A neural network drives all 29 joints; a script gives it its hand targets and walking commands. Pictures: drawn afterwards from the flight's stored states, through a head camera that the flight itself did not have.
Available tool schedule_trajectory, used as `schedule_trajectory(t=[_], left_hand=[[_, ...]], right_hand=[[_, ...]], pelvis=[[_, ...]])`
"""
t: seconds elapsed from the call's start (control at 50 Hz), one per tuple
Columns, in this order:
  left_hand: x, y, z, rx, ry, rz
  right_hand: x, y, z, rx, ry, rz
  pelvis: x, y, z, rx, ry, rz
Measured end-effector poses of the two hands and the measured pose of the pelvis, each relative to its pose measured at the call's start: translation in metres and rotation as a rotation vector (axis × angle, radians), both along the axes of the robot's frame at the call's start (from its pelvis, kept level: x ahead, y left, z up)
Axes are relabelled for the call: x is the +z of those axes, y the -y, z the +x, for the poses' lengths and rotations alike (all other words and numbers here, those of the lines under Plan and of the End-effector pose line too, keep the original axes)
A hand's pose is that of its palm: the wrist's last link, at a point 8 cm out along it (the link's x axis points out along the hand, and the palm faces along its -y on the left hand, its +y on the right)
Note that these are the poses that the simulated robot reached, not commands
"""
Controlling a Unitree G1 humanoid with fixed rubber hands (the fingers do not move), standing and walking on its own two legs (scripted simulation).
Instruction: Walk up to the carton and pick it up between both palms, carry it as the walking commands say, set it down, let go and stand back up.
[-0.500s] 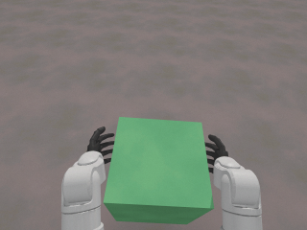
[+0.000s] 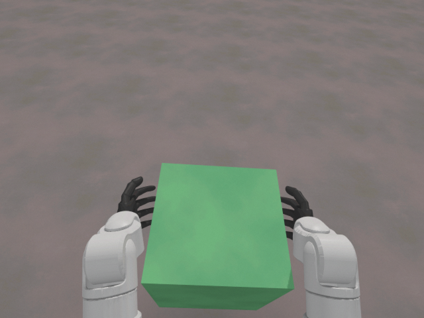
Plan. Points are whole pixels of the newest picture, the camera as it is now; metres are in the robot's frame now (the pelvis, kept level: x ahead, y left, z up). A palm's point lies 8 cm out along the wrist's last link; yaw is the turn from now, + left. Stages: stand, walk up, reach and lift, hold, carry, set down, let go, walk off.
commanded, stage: carry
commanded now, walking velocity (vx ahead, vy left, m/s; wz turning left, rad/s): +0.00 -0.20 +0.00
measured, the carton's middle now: (213, 243) +0.27 +0.01 +0.00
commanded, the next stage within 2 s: none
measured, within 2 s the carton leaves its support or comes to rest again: neither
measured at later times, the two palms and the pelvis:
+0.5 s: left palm (128, 231) +0.24 +0.15 +0.10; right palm (308, 231) +0.25 -0.15 +0.09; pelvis -0.02 -0.02 +0.01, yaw +2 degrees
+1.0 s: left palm (206, 257) +0.20 +0.02 +0.09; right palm (395, 263) +0.19 -0.27 +0.09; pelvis -0.07 -0.14 +0.01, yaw +1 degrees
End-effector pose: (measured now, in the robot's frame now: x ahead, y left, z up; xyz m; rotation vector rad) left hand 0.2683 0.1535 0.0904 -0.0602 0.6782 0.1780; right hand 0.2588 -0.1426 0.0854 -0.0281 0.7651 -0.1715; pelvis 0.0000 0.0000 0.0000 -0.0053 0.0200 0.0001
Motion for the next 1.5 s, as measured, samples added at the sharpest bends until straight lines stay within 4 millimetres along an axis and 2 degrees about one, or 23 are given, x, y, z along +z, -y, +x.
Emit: schedule_trajectory(t=[0.14, 0.22, 0.38, 0.46, 0.52, 0.58, 0.64, 0.72, 0.78, 0.84, 0.92, 1.04, 1.14, 1.2, 1.3, 1.36, 1.44, 1.5], left_hand=[[0.003, 0.008, -0.005, 0.015, 0.011, 0.012], [0.004, 0.012, -0.008, 0.012, -0.012, 0.012], [0.005, 0.001, -0.013, 0.03, 0.03, -0.019], [0.003, 0.0, -0.022, 0.045, -0.01, -0.028], [0.006, 0.007, -0.024, 0.049, -0.007, -0.031], [0.01, 0.022, -0.025, 0.046, 0.013, -0.03], [0.011, 0.046, -0.026, 0.035, 0.024, -0.022], [0.005, 0.086, -0.027, 0.011, 0.038, 0.013], [0.0, 0.109, -0.034, -0.03, -0.01, 0.041], [-0.001, 0.12, -0.042, -0.039, -0.022, 0.028], [0.001, 0.124, -0.052, -0.018, 0.024, -0.005], [0.006, 0.139, -0.069, 0.026, -0.007, -0.02], [0.019, 0.175, -0.073, 0.031, 0.038, -0.008], [0.018, 0.206, -0.076, 0.027, 0.06, 0.006], [0.007, 0.25, -0.087, -0.035, -0.005, 0.048], [0.007, 0.262, -0.094, -0.043, -0.005, 0.034], [0.005, 0.268, -0.103, -0.022, 0.033, 0.0], [0.003, 0.274, -0.116, 0.004, 0.007, -0.013]], right_hand=[[-0.004, 0.008, -0.002, 0.014, 0.01, 0.014], [-0.002, 0.011, -0.007, 0.01, -0.013, 0.01], [0.008, 0.0, -0.006, 0.024, 0.021, -0.019], [0.007, -0.001, -0.012, 0.045, -0.022, -0.039], [0.011, 0.007, -0.014, 0.047, -0.02, -0.039], [0.014, 0.022, -0.016, 0.039, -0.003, -0.035], [0.012, 0.046, -0.019, 0.026, 0.007, -0.024], [-0.003, 0.085, -0.027, 0.003, 0.019, 0.004], [-0.013, 0.106, -0.044, -0.034, -0.03, 0.026], [-0.011, 0.118, -0.056, -0.046, -0.041, 0.018], [-0.001, 0.122, -0.059, -0.031, -0.001, -0.01], [0.007, 0.138, -0.067, 0.013, -0.037, -0.038], [0.012, 0.172, -0.071, 0.009, 0.001, -0.017], [0.005, 0.203, -0.075, 0.003, 0.02, -0.006], [-0.012, 0.245, -0.103, -0.054, -0.048, 0.023], [-0.008, 0.257, -0.113, -0.064, -0.047, 0.015], [0.0, 0.264, -0.116, -0.048, -0.015, -0.022], [0.002, 0.27, -0.121, -0.02, -0.042, -0.045]], pelvis=[[-0.004, 0.01, -0.004, -0.005, 0.007, 0.007], [0.003, 0.013, -0.008, 0.02, -0.013, 0.016], [0.001, 0.009, -0.016, 0.041, -0.036, 0.001], [0.01, 0.013, -0.02, 0.035, -0.03, -0.024], [0.015, 0.022, -0.024, 0.025, -0.036, -0.046], [0.015, 0.036, -0.029, 0.014, -0.041, -0.058], [0.012, 0.057, -0.033, 0.007, -0.042, -0.059], [-0.003, 0.087, -0.038, 0.009, -0.027, -0.029], [0.0, 0.098, -0.047, 0.019, -0.017, -0.019], [0.002, 0.108, -0.054, 0.026, -0.02, -0.005], [-0.002, 0.119, -0.063, 0.03, -0.018, -0.011], [0.011, 0.146, -0.074, 0.014, -0.021, -0.032], [0.012, 0.181, -0.086, 0.003, -0.036, -0.047], [0.001, 0.208, -0.091, 0.002, -0.031, -0.025], [0.002, 0.234, -0.105, 0.018, -0.013, -0.002], [0.004, 0.246, -0.113, 0.025, -0.018, 0.005], [-0.001, 0.259, -0.122, 0.029, -0.019, -0.002], [0.005, 0.274, -0.128, 0.021, -0.014, -0.011]])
